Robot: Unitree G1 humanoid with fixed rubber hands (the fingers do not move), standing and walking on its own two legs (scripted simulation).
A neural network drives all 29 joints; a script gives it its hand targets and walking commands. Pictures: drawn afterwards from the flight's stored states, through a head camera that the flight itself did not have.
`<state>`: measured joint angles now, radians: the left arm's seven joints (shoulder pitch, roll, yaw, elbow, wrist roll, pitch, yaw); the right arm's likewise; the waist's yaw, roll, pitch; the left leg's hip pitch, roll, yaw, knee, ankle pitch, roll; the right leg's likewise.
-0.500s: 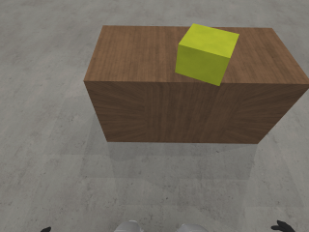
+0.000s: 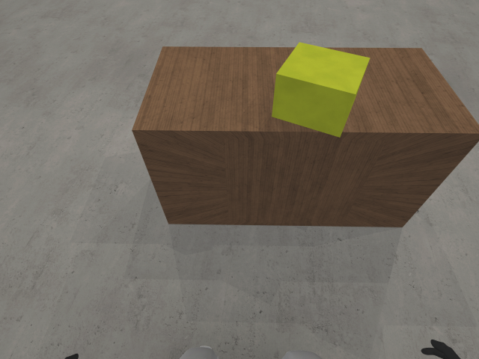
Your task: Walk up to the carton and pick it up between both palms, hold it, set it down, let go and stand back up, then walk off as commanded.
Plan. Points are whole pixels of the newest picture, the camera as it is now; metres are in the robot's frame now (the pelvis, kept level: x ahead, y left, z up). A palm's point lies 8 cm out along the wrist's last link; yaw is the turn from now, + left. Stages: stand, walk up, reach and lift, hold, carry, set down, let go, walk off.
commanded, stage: walk up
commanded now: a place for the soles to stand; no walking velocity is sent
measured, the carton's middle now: (319, 88) +0.86 -0.24 -0.07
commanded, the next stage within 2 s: none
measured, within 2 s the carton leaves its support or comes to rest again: neither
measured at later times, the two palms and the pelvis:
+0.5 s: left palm out of the picture +0.09 +0.31 -0.10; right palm out of the picture +0.09 -0.34 -0.09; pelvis +0.00 -0.01 -0.01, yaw +0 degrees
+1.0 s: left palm (65, 343) +0.17 +0.31 -0.08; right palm out of the picture +0.08 -0.36 -0.06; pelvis +0.07 -0.01 +0.01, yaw -1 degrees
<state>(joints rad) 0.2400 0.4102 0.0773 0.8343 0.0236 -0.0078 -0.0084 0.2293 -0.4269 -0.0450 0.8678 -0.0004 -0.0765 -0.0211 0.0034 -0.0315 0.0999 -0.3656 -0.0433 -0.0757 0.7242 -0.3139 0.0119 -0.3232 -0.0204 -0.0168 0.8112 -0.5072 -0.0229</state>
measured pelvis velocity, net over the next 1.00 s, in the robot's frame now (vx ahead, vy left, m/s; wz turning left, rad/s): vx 0.07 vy -0.01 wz -0.01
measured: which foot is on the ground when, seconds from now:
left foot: down 0.00-0.50, up 0.52-0.74, down 0.76-1.00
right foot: down 0.00-0.80, up 0.82-1.00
